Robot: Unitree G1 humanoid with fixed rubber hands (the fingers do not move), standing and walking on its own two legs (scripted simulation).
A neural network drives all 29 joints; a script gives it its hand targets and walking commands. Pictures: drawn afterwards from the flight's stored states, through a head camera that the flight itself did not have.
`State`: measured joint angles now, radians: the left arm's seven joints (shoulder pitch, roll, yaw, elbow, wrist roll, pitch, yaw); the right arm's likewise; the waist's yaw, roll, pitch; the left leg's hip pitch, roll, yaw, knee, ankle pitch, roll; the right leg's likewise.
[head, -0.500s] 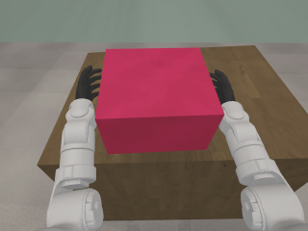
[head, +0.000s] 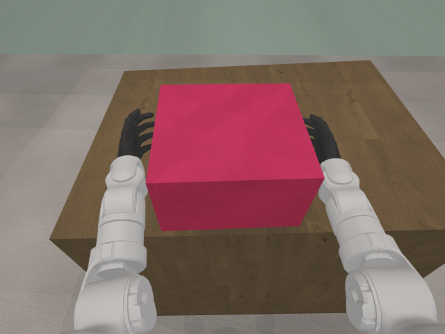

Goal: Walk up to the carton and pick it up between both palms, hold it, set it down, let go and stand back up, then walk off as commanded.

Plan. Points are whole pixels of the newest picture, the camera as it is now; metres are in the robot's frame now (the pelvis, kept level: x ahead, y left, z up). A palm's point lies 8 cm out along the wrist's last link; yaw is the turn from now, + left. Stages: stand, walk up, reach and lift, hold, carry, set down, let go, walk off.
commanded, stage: set down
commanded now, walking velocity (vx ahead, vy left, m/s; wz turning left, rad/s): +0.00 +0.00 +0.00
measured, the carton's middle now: (228, 153) +0.42 +0.02 +0.09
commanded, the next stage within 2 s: none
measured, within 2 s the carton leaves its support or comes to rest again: rests again in 1.40 s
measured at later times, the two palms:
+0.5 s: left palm (145, 157) +0.41 +0.18 +0.10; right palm (325, 161) +0.42 -0.17 +0.07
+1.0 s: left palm (155, 160) +0.43 +0.17 +0.07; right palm (327, 162) +0.43 -0.18 +0.05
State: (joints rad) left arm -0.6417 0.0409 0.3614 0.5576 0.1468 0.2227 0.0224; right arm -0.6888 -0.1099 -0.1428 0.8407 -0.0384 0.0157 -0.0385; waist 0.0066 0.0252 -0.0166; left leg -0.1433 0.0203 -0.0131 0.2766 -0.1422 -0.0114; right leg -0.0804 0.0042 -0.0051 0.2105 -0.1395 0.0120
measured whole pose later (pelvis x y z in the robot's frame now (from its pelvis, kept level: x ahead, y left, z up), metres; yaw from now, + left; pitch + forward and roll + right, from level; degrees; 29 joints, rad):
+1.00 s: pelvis +0.02 -0.01 +0.00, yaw +0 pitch +10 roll +0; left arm -0.73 0.03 0.40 0.86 0.15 -0.03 0.05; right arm -0.73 -0.13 -0.25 1.01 -0.11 -0.14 -0.01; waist 0.02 0.03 -0.08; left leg -0.31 0.03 -0.01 0.28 -0.15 -0.02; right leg -0.27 0.02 -0.01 0.25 -0.16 0.01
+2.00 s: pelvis +0.02 -0.01 -0.01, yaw -1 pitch +15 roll +0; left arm -0.74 0.03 0.43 1.03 0.15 -0.24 0.07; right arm -0.79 -0.14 -0.33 1.15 -0.19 -0.29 0.01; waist 0.03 0.03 -0.11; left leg -0.43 0.03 -0.01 0.31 -0.15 -0.02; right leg -0.39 0.02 -0.01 0.28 -0.16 0.00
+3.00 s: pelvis +0.00 -0.01 -0.01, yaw -1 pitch +16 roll +0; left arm -0.79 0.03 0.49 1.04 0.21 -0.27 0.06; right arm -0.81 -0.11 -0.45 1.12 -0.23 -0.30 0.04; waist 0.03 0.01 -0.08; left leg -0.47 0.03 0.00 0.33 -0.14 -0.02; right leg -0.44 0.01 -0.01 0.33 -0.17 0.00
